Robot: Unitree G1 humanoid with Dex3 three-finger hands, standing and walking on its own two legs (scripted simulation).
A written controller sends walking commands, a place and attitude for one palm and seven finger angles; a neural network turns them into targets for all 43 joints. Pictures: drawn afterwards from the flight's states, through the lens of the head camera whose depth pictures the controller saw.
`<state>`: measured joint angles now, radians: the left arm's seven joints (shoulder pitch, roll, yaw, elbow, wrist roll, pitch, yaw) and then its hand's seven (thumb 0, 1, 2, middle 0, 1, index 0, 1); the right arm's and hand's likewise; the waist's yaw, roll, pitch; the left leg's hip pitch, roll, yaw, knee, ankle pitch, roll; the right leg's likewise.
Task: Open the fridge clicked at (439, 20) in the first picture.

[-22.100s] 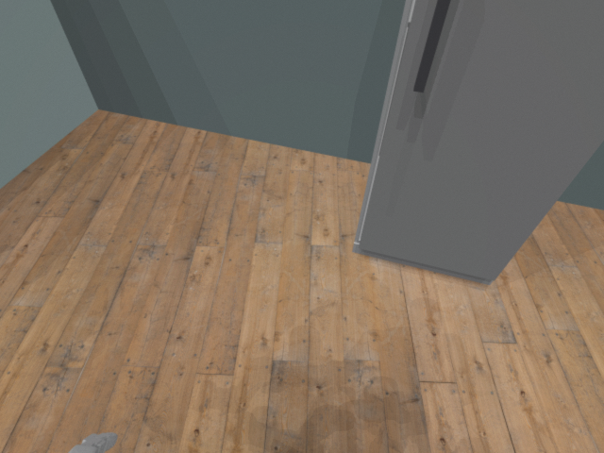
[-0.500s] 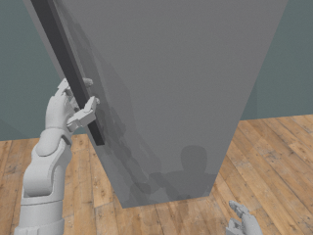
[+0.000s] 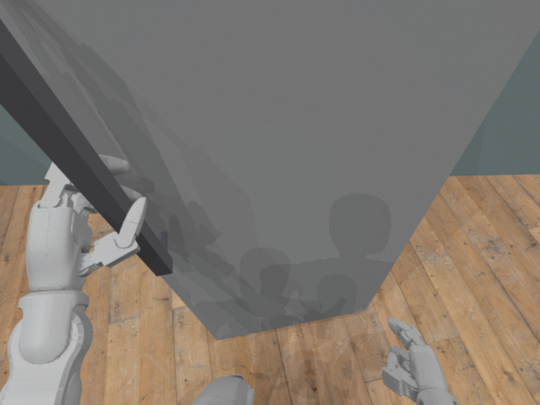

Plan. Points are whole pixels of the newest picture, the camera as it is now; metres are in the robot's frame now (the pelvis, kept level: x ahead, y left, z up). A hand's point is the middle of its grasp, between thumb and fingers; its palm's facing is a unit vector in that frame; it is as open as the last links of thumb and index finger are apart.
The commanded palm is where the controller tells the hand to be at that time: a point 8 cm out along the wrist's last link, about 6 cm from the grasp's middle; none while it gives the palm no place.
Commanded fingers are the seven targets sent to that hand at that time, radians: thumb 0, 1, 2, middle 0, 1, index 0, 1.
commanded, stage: walk backward, drawing the door open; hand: left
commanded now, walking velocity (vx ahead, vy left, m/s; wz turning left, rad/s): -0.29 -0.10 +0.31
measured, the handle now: (105, 173) +0.32 +0.19 +0.21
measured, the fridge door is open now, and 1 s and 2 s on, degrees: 11 34 74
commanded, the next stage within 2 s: none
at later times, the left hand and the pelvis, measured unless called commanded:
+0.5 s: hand (137, 260) +0.24 +0.15 +0.17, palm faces +0.42 -0.86 -0.29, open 7.3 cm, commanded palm +0.19 +0.19 +0.18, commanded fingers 0.00 0.90 0.90 -0.45 -1.40 -0.45 -1.40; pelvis -0.04 -0.08 -0.03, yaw +7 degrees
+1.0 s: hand out of the picture +0.12 +0.06 +0.17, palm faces +0.45 -0.87 -0.20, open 7.3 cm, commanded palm +0.07 +0.10 +0.17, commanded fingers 0.00 0.90 0.90 -0.45 -1.40 -0.45 -1.40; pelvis -0.13 -0.18 -0.02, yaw +25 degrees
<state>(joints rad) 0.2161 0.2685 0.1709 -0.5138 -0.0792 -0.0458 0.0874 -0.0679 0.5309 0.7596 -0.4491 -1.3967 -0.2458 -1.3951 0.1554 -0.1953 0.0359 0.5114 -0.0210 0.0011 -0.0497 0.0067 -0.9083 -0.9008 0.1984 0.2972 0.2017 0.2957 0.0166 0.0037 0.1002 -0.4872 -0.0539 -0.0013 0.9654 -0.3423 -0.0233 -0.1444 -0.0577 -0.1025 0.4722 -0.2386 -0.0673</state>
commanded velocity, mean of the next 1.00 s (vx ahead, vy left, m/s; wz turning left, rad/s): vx -0.20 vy -0.19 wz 0.49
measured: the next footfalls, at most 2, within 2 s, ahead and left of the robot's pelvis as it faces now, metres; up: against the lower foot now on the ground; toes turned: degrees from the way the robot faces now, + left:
left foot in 0.14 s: +0.15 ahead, +0.11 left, +0.00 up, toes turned +4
right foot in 0.42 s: +0.03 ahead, -0.17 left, +0.00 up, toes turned +7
